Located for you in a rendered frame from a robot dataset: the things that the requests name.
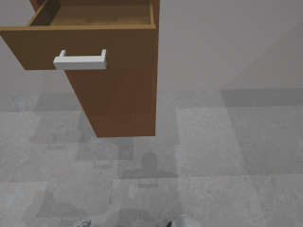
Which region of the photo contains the drawer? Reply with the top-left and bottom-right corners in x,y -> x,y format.
0,0 -> 156,71

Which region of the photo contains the cabinet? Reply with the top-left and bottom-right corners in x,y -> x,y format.
29,0 -> 160,138

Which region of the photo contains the robot right thigh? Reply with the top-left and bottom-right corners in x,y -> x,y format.
170,217 -> 203,227

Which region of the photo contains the handle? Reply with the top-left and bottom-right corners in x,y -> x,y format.
53,49 -> 107,70

